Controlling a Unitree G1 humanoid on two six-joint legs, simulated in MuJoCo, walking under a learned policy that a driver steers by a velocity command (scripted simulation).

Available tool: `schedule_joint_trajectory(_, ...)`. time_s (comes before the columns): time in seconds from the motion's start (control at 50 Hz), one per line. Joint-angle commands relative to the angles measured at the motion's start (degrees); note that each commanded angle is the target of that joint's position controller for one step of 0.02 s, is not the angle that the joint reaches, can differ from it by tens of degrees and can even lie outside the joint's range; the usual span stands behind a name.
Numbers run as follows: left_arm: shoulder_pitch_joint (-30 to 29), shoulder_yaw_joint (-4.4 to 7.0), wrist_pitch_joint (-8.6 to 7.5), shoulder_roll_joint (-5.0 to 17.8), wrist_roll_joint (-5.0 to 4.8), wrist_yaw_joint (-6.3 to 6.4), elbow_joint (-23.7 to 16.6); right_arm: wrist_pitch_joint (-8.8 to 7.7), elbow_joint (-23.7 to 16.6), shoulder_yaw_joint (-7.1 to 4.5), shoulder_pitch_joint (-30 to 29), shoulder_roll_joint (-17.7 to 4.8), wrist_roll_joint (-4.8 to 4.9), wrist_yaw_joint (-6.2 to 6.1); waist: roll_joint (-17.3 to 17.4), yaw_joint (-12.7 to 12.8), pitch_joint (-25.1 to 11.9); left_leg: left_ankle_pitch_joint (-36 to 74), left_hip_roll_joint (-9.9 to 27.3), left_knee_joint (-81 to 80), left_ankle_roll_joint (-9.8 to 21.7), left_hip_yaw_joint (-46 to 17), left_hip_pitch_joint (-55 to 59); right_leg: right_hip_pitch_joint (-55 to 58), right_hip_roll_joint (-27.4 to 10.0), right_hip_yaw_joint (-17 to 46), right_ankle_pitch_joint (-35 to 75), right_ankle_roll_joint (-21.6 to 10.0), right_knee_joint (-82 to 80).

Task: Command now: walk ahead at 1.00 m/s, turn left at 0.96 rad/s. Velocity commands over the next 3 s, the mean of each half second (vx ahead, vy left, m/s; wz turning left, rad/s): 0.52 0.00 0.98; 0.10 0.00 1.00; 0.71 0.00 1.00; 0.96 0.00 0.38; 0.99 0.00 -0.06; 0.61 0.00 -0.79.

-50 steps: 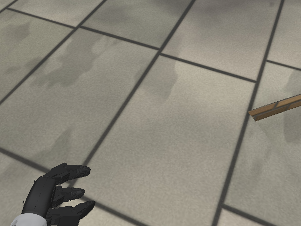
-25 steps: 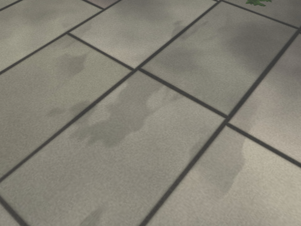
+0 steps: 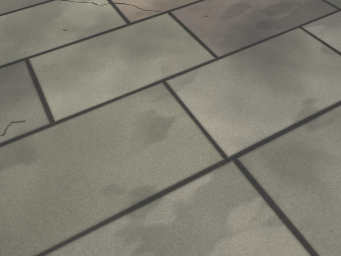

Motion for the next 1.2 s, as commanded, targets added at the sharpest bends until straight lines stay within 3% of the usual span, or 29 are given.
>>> schedule_joint_trajectory(0.02, 10.28, 1.97, -1.33, 4.52, -1.12, -0.21, 2.16, 1.05, -7.25, 1.17, -5.42, 0.98, -1.07, 2.05, -9.93, 3.72, -0.34, 3.39, 7.86, 2.05, -0.85, -1.47, -21.64, 17.79, -14.02, 15.87, -4.02, -5.01, -18.52)
schedule_joint_trajectory(0.18, 8.16, 2.13, -3.01, 5.64, -2.86, -0.26, 5.73, 1.52, -12.06, 3.35, -16.51, 3.82, -0.96, 4.06, -6.48, 0.2, 5.83, 23.21, 1.85, -30.61, -1.29, 12.7, -7.16, 10.21, -6.17, -12.14, 44.6, -1.06, -17.34)
schedule_joint_trajectory(0.2, 3.83, 4.88, -2.37, 14.41, -4.14, 1.72, 2.46, -0.45, -11.69, 1.6, -13.58, 1.49, 4.59, 3.38, -9.82, -1.16, 2.96, 22.22, 0.28, -31.54, -1.99, 10.96, -3.16, 12.34, -5.84, -10.41, 54.87, 0.23, -12.53)
schedule_joint_trajectory(0.24, 1.73, 6.15, -1.21, 16.84, -4.85, 3.66, 0.7, -0.81, -10.03, -0.35, -6.48, -2.88, 4.13, 3.3, -11.52, -5.95, -3.27, 20.31, -2.02, -34.87, -0.4, 10.82, 6.34, 14.78, -8.67, -9.03, 66.89, 1.12, -2.02)
schedule_joint_trajectory(0.26, 0.94, 5.84, -0.76, 15.05, -4.63, 4.0, 0.01, 0.15, -7.46, -3.24, 2.67, -8.0, 3.74, 2.48, -9.27, -10.6, -9.0, 25.02, -4.12, -34.46, 2.32, 9.94, 21.66, 10.16, -7.42, -8.43, 73.58, 1.74, 12.43)
schedule_joint_trajectory(0.28, 1.19, 5.38, -1.22, 12.17, -6.2, 3.22, -1.27, 0.8, -5.52, -3.55, 8.88, -7.39, 3.55, 1.34, -4.03, -11.6, -8.79, 31.05, -0.74, -44.44, 4.93, 3.31, 30.87, 0.7, -4.77, -7.95, 37.57, 3.26, 27.73)
schedule_joint_trajectory(0.3, 3.22, 2.91, -1.53, 3.05, -3.31, 1.6, -1.46, 1.06, -5.99, -3.2, 6.58, -8.79, 2.9, -0.2, 9.97, -7.05, -5.33, 51.26, 4.47, -42.28, 7.65, -4.75, 35.79, -11.22, 3.82, -6.86, -22.14, 3.63, 49.95)
schedule_joint_trajectory(0.32, 12.74, 1.83, -2.41, 3.45, -3.69, 0.8, -5.27, -0.95, -10.61, -3.12, 2.11, -12.59, -2.74, 0.23, 14.27, -0.18, -21.03, 55.88, 21.4, -43.69, 24.64, -36.19, 49.89, -25.77, 8.99, 6.65, -25.82, 5.79, 66.74)
schedule_joint_trajectory(0.34, 8.47, 2.59, -2.84, 10.5, -3.08, 0.32, -5.18, -0.57, -13.83, -3.7, -1.92, -10.38, -1.35, 0.14, 3.27, -3.94, -28.67, 39.4, 20.91, -49.79, 23.67, -39.54, 48.51, -24.59, 5.15, 13.49, -19.13, 3.39, 62.48)
schedule_joint_trajectory(0.36, 4.22, 3.03, -2.8, 11.45, -3.68, 0.18, -6.38, -0.51, -14.59, -3.2, -5.36, -8.57, 0.91, 0.17, -2.63, -1.84, -19.64, 27.74, 17.55, -52.69, 21.2, -37.26, 39.67, -25.25, 4.17, 13.24, -16.26, 2.28, 56.56)
schedule_joint_trajectory(0.38, 1.98, 3.31, -2.23, 10.4, -2.29, 0.71, -5.23, -0.53, -14.42, -2.34, -8.34, -5.91, 3.04, 0.27, -12.56, 1.17, -11.06, 21.49, 12.91, -55.69, 15.59, -32.58, 28.29, -22.69, 2.27, 11.69, -13.84, 1.84, 50.63)
schedule_joint_trajectory(0.42, 3.35, 3.79, -0.64, 11.15, -2.44, 1.05, -5.55, -0.59, -14.96, -2.68, -11.3, -6.22, 1.78, -0.25, -6.67, 4.81, -6.25, 38.26, 12.26, -55.85, 17.33, -29.61, 13.56, -16.88, 1.76, 12.31, -14.47, 4.08, 45.57)
schedule_joint_trajectory(0.52, -3.51, 2.23, 0.44, 3.6, -2.41, 0.87, -6.65, 2.6, -12.81, -3.45, -10.18, -6.31, 2.78, -3.55, -4.12, 3.77, -10.63, 43.86, 2.07, -49.95, 8.64, -19.68, 1.77, -4.71, 6.44, 8.61, -1.2, 5.86, 17.74)
schedule_joint_trajectory(0.64, -7.14, 3.89, 1.32, 5.41, -3.47, -0.03, -6.52, 4.48, -13.76, -2.85, -11.14, -2.76, 3.08, -4.19, 5.43, 3.08, -8.61, 15.62, -0.31, -44.84, 1.87, -27.12, 1.85, 4.49, 7.12, 12.57, 8.97, 4.76, -3.0)
schedule_joint_trajectory(0.66, -5.37, 4.42, 1.04, 5.82, -3.42, -0.12, -5.6, 4.34, -13.79, -2.48, -10.9, -1.22, 3.11, -3.97, 4.24, 3.86, -7.98, 6.87, -2.4, -40.03, 0.03, -26.01, -0.34, 9.68, 4.69, 12.41, 14.89, 3.17, -9.32)
schedule_joint_trajectory(0.68, -4.16, 4.8, 1.27, 7.65, -2.53, 0.22, -5.8, 4.21, -13.14, -1.19, -5.92, 3.32, 2.58, -3.55, -3.97, 2.01, -10.57, -13.72, -6.59, -26.73, -2.65, -19.65, -6.9, 18.78, -7.22, 20.48, 18.15, -2.15, -10.14)
schedule_joint_trajectory(0.7, -4.8, 4.87, 2.17, 9.56, -0.37, 0.5, -7.62, 3.92, -13.96, -1.13, -1.93, 2.69, 2.25, -3.34, -13.22, -1.05, -11.18, -23.08, -10.73, -15.5, -5.01, -11.92, -14.63, 20.97, -18.8, 33.98, 26.81, -10.49, -10.37)
schedule_joint_trajectory(0.72, -5.9, 5.68, 2.38, 10.3, 0.12, 0.71, -7.32, 3.32, -14.79, -2.48, -0.42, -3.02, 2.53, -2.57, -20.71, -2.92, -12.49, -18.13, -4.09, -4.92, -7.6, -8.63, -18.1, 17.52, -24.72, 43.73, 16.89, -16.78, -14.2)
schedule_joint_trajectory(0.74, -9.0, 4.81, 2.56, 6.05, -0.5, 1.1, -8.76, 3.66, -13.04, -3.45, -2.33, -6.9, 3.1, -2.67, -15.72, -1.13, -8.49, -12.43, -0.4, -1.06, -8.98, -6.95, -18.42, 13.76, -19.61, 36.23, 6.58, -15.68, -14.52)
schedule_joint_trajectory(0.8, -12.69, 4.02, 3.97, 4.82, -2.02, 2.24, -9.03, 5.58, -11.72, -3.27, -2.16, -4.77, 2.38, -3.42, -8.99, -1.36, -3.33, -2.89, 1.52, 5.31, -10.58, -1.83, -15.68, 4.34, -10.53, 18.51, 5.91, -10.54, -14.7)
schedule_joint_trajectory(0.94, -5.62, 6.18, 4.46, 8.73, -2.27, 2.13, -4.89, 5.05, -14.29, -1.54, -7.82, -0.75, 2.48, -2.52, -12.17, 3.02, -8.44, -2.04, 7.5, -13.05, -10.53, 2.72, -11.85, 12.95, -14.4, 9.86, 4.04, -12.87, -16.88)
schedule_joint_trajectory(1.0, -7.64, 7.59, 3.35, 12.07, -4.63, 1.07, -4.44, 4.7, -11.44, -2.26, -2.17, -2.52, 2.91, -0.95, -15.37, -0.3, -8.69, -3.97, 7.28, -22.25, -6.4, 6.59, 0.88, 5.36, -15.29, 7.84, -16.99, -9.57, -22.37)
schedule_joint_trajectory(1.04, -9.44, 7.81, 2.53, 11.99, -4.78, 0.58, -4.12, 4.79, -8.2, -2.86, 1.93, -3.0, 3.08, -0.5, -15.48, -2.7, -7.06, -5.36, 6.1, -27.43, -3.73, 10.58, 8.63, 1.68, -15.13, 4.61, -20.76, -7.46, -23.05)
schedule_joint_trajectory(1.08, -13.53, 7.29, 2.47, 9.75, -4.58, 0.33, -4.79, 4.8, -2.93, -2.66, 9.83, -1.06, 3.3, -0.67, -10.02, -6.95, -3.88, -2.43, 4.54, -39.14, -1.19, 14.71, 16.99, -2.61, -12.42, -1.39, -22.39, -4.37, -15.24)
schedule_joint_trajectory(1.1, -13.88, 6.56, 2.82, 6.09, -3.9, 0.23, -4.73, 4.25, 1.51, -2.77, 16.26, -0.18, 3.41, -0.98, -1.08, -8.68, -0.97, -4.57, 2.06, -46.42, 0.56, 13.63, 22.62, -7.76, -7.63, -6.62, -22.09, -2.55, -0.79)
schedule_joint_trajectory(1.12, -15.05, 5.41, 2.89, 1.79, -4.26, -0.72, -6.06, 2.95, 1.85, -2.92, 19.75, -1.79, 2.7, -1.2, 11.13, -9.18, 5.27, -14.35, 11.68, -50.72, 6.25, -8.48, 29.1, -27.7, -3.1, -7.62, -22.71, -0.09, 25.12)
schedule_joint_trajectory(1.14, -14.99, 3.59, 1.1, -2.71, -4.72, -1.86, -9.59, 0.21, -3.12, -1.87, 13.85, -5.91, 2.58, -0.8, 15.04, -3.14, 5.46, -16.3, 20.81, -54.85, 13.66, -34.41, 28.69, -43.72, 2.09, 0.88, -21.68, 0.4, 37.55)
schedule_joint_trajectory(1.16, -18.12, 2.86, 2.17, 0.25, 1.88, -2.25, -11.92, 1.69, -6.62, -3.13, 6.86, -9.0, -1.74, -0.99, 12.23, -5.25, 3.92, -32.95, 23.74, -67.47, 14.73, -42.98, 25.21, -49.62, -0.78, 3.84, -16.03, 1.18, 38.62)
schedule_joint_trajectory(1.2, -17.72, 4.57, 1.85, 7.24, 1.05, -3.28, -9.83, 1.42, -7.21, -2.38, 2.59, -6.99, -1.58, -1.6, 3.9, -2.19, 7.19, -26.14, 19.11, -68.33, 11.53, -31.81, 18.21, -40.33, -2.9, 4.39, -2.0, 3.2, 32.09)
Next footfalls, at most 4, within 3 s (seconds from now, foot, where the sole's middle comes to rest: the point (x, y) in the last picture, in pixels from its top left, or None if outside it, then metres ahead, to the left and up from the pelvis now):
0.28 left None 0.43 0.07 -0.77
0.68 right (194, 217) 0.64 -0.05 -0.77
1.12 left None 0.35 -0.01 -0.77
1.48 right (112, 218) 0.65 0.29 -0.77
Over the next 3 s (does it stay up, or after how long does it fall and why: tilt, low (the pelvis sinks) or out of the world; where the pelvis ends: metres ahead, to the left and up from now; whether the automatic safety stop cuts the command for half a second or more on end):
stays up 0.29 1.44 0.01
